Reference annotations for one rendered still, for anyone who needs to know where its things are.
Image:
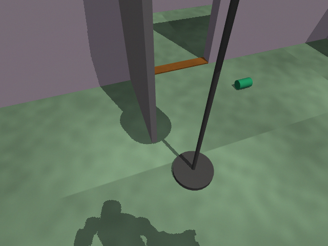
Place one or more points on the floor lamp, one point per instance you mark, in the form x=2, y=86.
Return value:
x=193, y=170

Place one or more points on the can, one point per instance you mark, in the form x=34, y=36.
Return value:
x=243, y=83

